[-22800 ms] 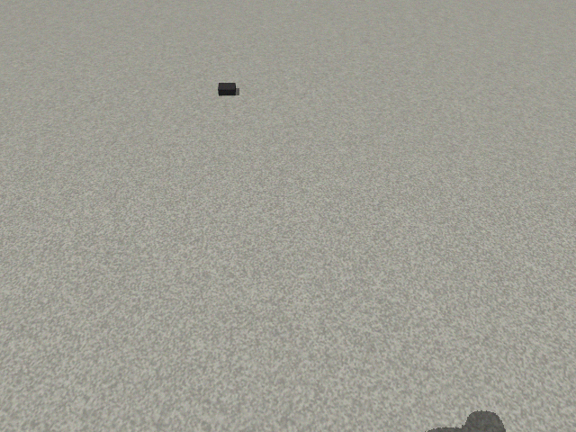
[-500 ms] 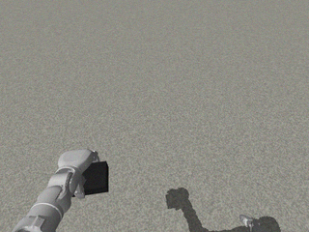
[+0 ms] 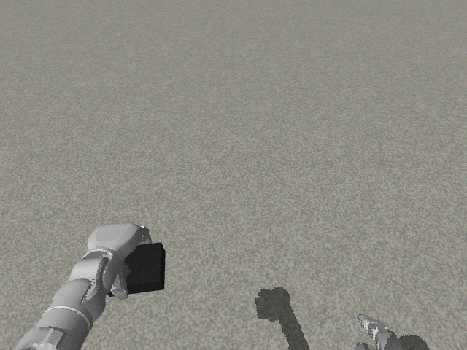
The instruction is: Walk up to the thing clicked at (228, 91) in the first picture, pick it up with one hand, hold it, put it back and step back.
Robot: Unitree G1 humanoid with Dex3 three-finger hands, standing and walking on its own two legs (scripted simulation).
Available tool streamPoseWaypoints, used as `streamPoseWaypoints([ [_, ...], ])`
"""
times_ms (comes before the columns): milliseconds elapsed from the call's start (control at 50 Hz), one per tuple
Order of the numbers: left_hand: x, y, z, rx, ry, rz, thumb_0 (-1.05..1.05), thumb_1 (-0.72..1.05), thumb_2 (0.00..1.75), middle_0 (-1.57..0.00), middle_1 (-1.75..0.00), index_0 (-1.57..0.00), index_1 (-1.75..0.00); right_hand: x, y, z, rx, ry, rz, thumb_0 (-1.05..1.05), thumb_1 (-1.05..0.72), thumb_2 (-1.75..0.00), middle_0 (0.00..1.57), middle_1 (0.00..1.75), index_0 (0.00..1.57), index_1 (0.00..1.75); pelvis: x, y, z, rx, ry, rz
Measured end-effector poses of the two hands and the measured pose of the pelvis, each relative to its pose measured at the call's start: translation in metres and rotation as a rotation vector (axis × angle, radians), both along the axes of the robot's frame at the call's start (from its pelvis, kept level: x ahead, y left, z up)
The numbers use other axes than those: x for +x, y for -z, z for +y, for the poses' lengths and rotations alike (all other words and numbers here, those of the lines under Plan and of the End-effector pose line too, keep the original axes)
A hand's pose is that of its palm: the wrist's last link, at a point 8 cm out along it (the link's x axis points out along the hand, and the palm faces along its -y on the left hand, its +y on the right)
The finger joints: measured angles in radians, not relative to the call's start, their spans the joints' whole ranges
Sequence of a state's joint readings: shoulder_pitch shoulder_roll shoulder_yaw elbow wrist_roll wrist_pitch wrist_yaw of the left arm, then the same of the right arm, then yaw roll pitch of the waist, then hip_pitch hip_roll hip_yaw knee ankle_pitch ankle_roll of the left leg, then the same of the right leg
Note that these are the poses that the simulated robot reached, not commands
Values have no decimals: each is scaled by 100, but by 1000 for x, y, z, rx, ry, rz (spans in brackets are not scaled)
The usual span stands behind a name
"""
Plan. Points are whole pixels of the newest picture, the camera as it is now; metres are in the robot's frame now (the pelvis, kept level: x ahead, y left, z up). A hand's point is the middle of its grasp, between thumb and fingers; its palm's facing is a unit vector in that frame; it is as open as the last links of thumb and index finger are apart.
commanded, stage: hold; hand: left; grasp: from above
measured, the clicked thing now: (136, 268) +0.29 +0.21 -0.09
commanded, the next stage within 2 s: crouch in 0.44 s
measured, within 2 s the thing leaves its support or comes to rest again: neither
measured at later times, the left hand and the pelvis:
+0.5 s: hand (123, 263) +0.29 +0.22 -0.05, palm faces -0.46 -0.06 -0.88, open 10.9 cm; pelvis +0.00 +0.00 +0.00, yaw +0 degrees
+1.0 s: hand (141, 284) +0.29 +0.21 -0.15, palm faces -0.48 +0.00 -0.88, open 10.9 cm; pelvis -0.02 +0.00 -0.04, yaw +1 degrees
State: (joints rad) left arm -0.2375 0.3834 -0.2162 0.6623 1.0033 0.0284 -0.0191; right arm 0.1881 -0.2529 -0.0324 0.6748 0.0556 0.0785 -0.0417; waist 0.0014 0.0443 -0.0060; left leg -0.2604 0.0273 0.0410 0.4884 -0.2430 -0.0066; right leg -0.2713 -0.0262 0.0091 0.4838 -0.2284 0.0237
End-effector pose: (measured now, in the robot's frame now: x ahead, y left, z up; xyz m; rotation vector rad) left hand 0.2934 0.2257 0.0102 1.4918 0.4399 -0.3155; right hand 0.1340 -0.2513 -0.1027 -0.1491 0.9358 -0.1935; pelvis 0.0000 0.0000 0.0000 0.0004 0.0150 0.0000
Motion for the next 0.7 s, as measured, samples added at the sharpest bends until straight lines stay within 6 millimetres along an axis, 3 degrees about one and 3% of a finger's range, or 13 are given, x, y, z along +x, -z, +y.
streamPoseWaypoints([
  [460, 0, -1, -2, 1, 8, -5, 0, -10, 41, -84, -26, -76, -34, -7, 0, -2, -4, 10, 12, 1, -90, -91, 20, 30, 20, 30, -2, -1, 0, 1, 3, -6],
  [700, -6, 9, -4, -2, 10, -2, 0, -11, 43, -84, -24, -76, -33, -6, 1, -3, -8, 8, 19, 1, -90, -91, 20, 30, 20, 30, -2, -1, -1, 2, -1, 0],
])
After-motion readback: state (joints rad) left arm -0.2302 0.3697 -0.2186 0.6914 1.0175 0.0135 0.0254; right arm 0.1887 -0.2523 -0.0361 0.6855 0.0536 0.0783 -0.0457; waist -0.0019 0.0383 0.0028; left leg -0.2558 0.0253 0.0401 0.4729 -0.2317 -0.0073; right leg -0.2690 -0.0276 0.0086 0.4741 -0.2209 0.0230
